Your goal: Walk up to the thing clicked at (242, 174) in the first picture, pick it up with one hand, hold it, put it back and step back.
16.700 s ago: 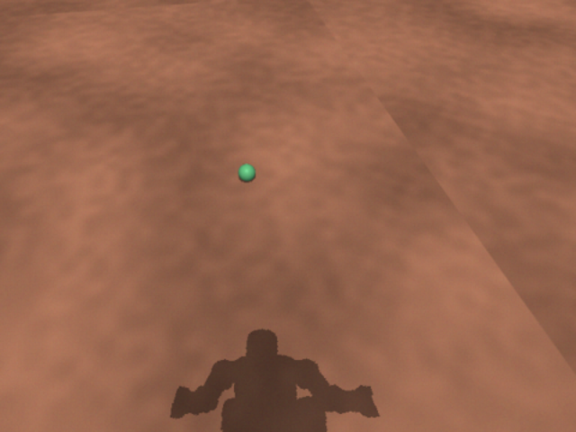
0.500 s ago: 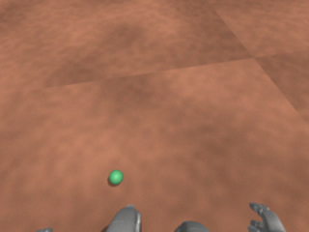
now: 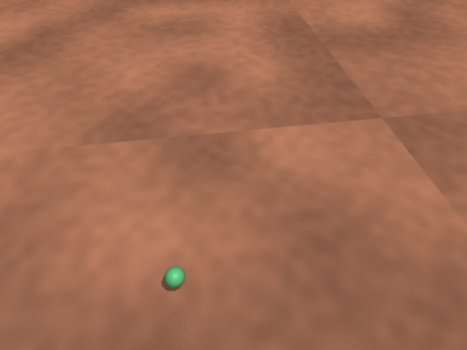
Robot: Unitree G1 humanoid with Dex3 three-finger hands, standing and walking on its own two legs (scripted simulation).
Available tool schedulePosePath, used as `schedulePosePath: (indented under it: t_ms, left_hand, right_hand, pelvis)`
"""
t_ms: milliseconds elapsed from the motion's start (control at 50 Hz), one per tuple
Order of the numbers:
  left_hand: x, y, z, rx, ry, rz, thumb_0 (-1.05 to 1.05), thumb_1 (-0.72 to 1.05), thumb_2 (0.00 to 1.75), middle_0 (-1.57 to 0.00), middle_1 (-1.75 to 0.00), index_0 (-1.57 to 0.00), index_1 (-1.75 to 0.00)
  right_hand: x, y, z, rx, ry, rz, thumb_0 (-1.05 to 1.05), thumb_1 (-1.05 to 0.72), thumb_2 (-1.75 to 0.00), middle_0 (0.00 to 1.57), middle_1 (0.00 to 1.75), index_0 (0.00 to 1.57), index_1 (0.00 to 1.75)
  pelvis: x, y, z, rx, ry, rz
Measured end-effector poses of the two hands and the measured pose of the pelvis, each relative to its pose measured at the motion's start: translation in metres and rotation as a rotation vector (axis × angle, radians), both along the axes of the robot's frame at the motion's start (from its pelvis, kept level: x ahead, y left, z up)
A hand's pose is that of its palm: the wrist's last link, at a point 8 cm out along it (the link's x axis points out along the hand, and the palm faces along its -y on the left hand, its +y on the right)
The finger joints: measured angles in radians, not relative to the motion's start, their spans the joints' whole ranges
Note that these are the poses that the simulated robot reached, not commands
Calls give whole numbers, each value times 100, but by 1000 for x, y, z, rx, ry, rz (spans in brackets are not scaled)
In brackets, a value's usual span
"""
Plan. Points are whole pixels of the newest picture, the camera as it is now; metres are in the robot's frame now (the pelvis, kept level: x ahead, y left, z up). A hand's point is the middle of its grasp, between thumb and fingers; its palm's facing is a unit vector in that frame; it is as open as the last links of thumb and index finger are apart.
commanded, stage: walk up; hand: left
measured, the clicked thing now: (175, 276) +0.51 +0.25 -0.72
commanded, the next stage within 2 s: stand in 0.70 s
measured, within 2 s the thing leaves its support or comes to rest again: neither
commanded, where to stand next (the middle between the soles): +0.13 +0.01 m, yaw -1 degrees
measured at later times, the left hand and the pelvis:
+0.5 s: hand out of the picture +0.12 +0.26 -0.14, palm faces +0.02 -0.94 -0.33, open 7.4 cm; pelvis +0.02 +0.01 +0.02, yaw +1 degrees
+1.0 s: hand out of the picture +0.09 +0.27 -0.14, palm faces +0.00 -0.94 -0.34, open 7.4 cm; pelvis +0.02 +0.02 +0.02, yaw +0 degrees
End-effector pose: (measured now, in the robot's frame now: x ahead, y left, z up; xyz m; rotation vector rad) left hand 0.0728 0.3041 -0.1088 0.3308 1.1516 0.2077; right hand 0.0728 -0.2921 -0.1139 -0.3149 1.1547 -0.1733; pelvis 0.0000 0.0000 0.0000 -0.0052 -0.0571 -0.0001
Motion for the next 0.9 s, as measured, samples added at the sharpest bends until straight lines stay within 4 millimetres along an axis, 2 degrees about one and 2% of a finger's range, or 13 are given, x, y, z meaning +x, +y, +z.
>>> schedulePosePath:
  t_ms: [180, 380, 500, 640, 900]
  left_hand:
    - [4, 0, 15, 9, 6, 31, 1, 90, 90, -21, -30, -21, -30]
    - [30, 3, 12, -18, -11, 35, 1, 90, 90, -21, -30, -21, -30]
    - [38, 5, 9, -33, -8, 28, 1, 90, 90, -21, -30, -21, -30]
    - [35, 9, 7, -37, 18, 32, 1, 90, 90, -21, -30, -21, -30]
    - [15, 13, 6, -22, 100, 49, 1, 90, 90, -21, -30, -21, -30]
  right_hand:
    - [6, -3, 1, 17, 41, 7, 1, -91, -89, 21, 30, 20, 30]
    - [15, -1, 13, -21, 63, -11, 1, -91, -89, 21, 30, 20, 30]
    - [24, 4, 19, -31, 46, -16, 1, -91, -89, 21, 30, 20, 30]
    - [31, 12, 20, -24, 39, -13, 1, -91, -89, 21, 30, 20, 30]
    - [39, 19, 16, -9, 55, -1, 1, -91, -89, 21, 30, 20, 30]
  pelvis:
    - [10, 0, 11, 1, 14, 16]
    - [17, 7, 16, -3, 13, 17]
    - [19, 12, 18, -4, 13, 15]
    - [22, 16, 19, -2, 16, 13]
    - [24, 17, 21, 2, 24, 9]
